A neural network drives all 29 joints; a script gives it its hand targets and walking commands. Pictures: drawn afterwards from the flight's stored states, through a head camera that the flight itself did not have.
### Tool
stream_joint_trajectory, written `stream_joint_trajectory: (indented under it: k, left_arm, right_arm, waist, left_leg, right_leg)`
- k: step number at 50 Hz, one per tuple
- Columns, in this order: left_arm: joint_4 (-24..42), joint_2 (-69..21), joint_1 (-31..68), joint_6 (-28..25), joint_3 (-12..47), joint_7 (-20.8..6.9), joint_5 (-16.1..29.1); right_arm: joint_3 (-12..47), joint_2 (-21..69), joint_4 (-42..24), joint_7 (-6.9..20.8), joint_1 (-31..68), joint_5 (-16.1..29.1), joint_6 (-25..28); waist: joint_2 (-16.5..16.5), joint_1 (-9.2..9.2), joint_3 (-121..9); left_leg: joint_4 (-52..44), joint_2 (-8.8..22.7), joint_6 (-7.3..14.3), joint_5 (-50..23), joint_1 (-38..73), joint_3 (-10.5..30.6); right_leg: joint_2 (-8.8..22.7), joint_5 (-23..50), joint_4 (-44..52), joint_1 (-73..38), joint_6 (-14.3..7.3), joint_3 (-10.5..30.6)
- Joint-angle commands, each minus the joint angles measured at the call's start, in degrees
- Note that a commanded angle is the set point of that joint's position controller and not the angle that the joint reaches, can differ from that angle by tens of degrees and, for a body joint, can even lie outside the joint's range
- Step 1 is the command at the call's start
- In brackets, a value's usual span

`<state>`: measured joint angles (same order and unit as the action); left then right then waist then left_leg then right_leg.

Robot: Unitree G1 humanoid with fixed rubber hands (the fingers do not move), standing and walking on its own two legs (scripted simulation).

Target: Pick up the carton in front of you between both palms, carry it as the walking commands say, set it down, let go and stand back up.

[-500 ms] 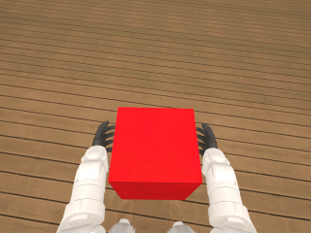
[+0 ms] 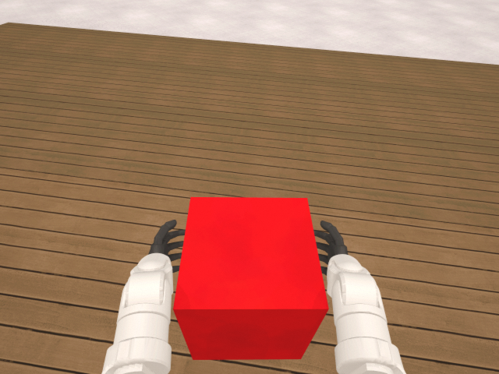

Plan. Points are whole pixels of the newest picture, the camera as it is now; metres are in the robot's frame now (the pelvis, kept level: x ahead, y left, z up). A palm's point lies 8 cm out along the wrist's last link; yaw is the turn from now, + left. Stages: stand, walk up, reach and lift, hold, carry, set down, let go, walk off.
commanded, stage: reach and lift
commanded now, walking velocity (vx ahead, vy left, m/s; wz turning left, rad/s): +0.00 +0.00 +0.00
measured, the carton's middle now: (248, 281) +0.30 +0.00 -0.05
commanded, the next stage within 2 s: hold in 0.82 s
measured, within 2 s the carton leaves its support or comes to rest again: neither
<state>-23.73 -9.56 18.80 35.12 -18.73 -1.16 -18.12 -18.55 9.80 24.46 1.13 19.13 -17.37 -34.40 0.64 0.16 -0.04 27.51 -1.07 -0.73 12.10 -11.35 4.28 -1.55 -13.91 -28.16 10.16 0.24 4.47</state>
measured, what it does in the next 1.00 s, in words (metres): stands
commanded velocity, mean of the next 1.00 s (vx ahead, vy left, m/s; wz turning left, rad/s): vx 0.00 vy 0.00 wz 0.00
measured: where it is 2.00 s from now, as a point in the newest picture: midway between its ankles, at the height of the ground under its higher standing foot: outside the picture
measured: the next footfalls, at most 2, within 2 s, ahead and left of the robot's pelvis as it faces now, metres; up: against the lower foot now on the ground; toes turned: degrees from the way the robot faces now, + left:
none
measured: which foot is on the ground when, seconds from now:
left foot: down 0.00-1.00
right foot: down 0.00-1.00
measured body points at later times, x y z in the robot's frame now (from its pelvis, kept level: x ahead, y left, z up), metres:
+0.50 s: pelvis +0.02 +0.00 +0.01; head -0.01 +0.01 +0.46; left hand +0.32 +0.16 +0.03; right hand +0.32 -0.15 +0.03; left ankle +0.04 +0.13 -0.74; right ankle +0.02 -0.12 -0.74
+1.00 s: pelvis +0.01 +0.00 +0.01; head -0.03 +0.00 +0.46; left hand +0.31 +0.15 +0.05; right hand +0.31 -0.15 +0.05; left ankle +0.04 +0.13 -0.74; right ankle +0.02 -0.12 -0.74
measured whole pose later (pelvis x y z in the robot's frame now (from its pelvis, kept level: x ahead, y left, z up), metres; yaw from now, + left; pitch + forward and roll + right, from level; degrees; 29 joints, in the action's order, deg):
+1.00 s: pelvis +0.01 +0.00 +0.01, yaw +0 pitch -7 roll +0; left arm -10.1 -8.2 12.7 42.9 -10.9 -0.1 -14.5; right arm -10.9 8.3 10.8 0.5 13.2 -14.3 -42.2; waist 0.4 -0.2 1.2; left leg 20.1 -0.8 -0.8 9.9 -3.2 4.6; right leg -1.3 -11.5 -20.4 1.8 0.2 4.4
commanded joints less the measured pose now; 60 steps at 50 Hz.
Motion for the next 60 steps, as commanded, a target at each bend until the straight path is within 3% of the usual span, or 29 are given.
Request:
stream_joint_trajectory:
  k: [1, 9, 26, 41, 46, 53, 60]
  left_arm:
    - [1.29, -55.61, 34.70, -2.15, 32.64, -14.14, 13.47]
    - [0.37, -54.58, 31.64, -0.94, 31.95, -13.52, 13.11]
    - [8.98, -52.69, 21.85, 1.42, 35.27, -12.17, 15.11]
    - [13.12, -50.57, 22.15, 3.23, 37.04, -12.39, 16.31]
    - [17.81, -51.26, 21.07, 5.31, 40.90, -12.02, 18.56]
    - [14.07, -48.78, 22.70, 7.32, 36.40, -11.62, 16.02]
    - [12.77, -51.52, 27.57, 6.61, 36.86, -12.17, 16.46]
  right_arm:
    - [32.17, 56.42, -0.61, 13.79, 33.80, 12.84, 1.83]
    - [30.73, 53.73, 0.10, 13.69, 30.91, 11.55, 0.93]
    - [34.42, 51.81, -8.66, 12.84, 21.64, 13.99, -1.43]
    - [36.22, 52.14, -11.88, 11.92, 20.83, 15.34, -3.65]
    - [39.62, 51.63, -16.86, 11.46, 19.62, 17.10, -5.79]
    - [35.39, 48.52, -13.77, 11.87, 21.90, 15.14, -7.79]
    - [36.13, 50.11, -12.99, 12.76, 27.30, 15.60, -6.90]
  waist:
    - [-0.73, 0.27, -14.15]
    - [-0.92, -0.29, -13.79]
    - [-0.86, 0.16, -14.50]
    - [-0.07, 0.29, -12.70]
    - [-0.25, -0.65, -15.17]
    - [-0.39, -0.39, -5.96]
    - [-0.49, -0.29, -9.68]
  left_leg:
    - [-3.94, -3.57, 1.13, -0.63, 5.99, -0.87]
    - [-5.44, -3.63, 0.60, -2.85, 8.47, -0.70]
    - [-7.13, -4.01, -0.11, -15.80, 13.01, -0.21]
    - [-7.75, -4.63, 0.41, -13.17, 12.50, -0.65]
    - [-8.26, -4.61, 0.13, -16.19, 14.65, -0.12]
    - [-10.12, -4.07, 0.52, -4.18, 11.11, -0.50]
    - [-9.07, -3.78, 0.59, -3.10, 12.15, -0.60]
  right_leg:
    - [-2.92, 1.05, 5.89, -0.03, -0.71, -0.21]
    - [-3.44, 2.61, 6.92, -0.89, -0.74, -0.45]
    - [-4.15, 14.51, 8.59, -5.73, 0.01, -0.17]
    - [-3.70, 14.70, 9.43, -7.31, 0.50, 0.41]
    - [-3.63, 17.97, 10.02, -9.63, 0.53, 0.53]
    - [-3.11, 4.95, 11.58, -5.79, 0.03, -0.39]
    - [-3.25, 3.27, 10.53, -5.17, -0.20, -0.69]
